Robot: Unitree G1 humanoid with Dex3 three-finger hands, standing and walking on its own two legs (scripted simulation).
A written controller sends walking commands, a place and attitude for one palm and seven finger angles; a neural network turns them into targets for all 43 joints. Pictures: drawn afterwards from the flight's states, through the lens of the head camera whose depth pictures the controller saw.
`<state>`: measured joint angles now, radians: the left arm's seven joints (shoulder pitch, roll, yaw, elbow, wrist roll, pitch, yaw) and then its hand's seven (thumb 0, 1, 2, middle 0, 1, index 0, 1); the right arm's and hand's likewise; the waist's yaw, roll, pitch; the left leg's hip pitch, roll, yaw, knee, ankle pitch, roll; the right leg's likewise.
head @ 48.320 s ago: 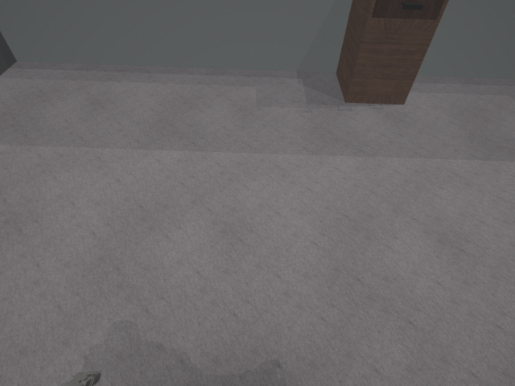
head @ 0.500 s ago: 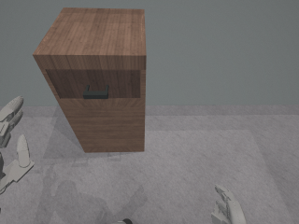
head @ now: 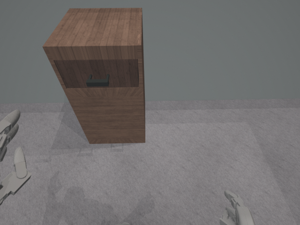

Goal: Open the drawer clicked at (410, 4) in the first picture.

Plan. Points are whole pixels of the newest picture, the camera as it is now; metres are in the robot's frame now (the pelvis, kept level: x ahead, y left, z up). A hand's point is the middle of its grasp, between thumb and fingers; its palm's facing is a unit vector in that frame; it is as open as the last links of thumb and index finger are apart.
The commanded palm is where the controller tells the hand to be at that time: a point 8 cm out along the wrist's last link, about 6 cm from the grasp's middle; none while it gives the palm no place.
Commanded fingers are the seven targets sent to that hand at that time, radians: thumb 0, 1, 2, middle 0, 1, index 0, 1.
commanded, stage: stop stepping back and stand still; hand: left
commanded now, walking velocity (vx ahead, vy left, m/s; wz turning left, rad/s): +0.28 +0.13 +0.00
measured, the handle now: (98, 79) +0.77 +0.30 -0.10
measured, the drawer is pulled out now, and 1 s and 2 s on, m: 0.00 0.00 0.00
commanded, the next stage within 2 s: let the arm hang, fingers relaxed in 0.92 s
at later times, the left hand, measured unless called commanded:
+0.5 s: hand out of the picture +0.14 +0.27 +0.16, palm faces +0.41 -0.81 -0.41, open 7.4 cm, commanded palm +0.08 +0.31 +0.18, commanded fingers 0.00 0.90 0.90 -0.20 -0.30 -0.20 -0.30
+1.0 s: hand out of the picture +0.14 +0.29 +0.16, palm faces +0.37 -0.82 -0.44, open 7.4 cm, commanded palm none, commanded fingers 0.00 0.90 0.90 -0.20 -0.30 -0.20 -0.30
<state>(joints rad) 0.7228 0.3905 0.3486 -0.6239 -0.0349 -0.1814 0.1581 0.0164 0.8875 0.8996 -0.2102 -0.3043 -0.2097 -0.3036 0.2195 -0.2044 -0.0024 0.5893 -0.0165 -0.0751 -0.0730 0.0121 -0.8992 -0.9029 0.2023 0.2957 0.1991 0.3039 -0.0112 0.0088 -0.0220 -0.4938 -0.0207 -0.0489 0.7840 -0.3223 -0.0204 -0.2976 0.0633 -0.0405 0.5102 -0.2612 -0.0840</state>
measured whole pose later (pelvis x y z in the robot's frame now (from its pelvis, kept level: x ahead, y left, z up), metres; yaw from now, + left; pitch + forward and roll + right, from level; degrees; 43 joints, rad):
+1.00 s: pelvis -0.04 +0.05 +0.01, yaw +2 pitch +0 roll -1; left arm 0.65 0.37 0.34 -0.58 -0.03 -0.19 0.15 0.02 0.89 0.90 -0.21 -0.30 -0.21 -0.30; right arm 0.23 -0.20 0.02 0.59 0.00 -0.10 -0.06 0.01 -0.90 -0.90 0.20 0.30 0.20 0.30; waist -0.01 -0.01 0.02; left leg -0.17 -0.01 0.05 0.46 -0.29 0.03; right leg -0.27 -0.01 -0.05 0.43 -0.16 0.00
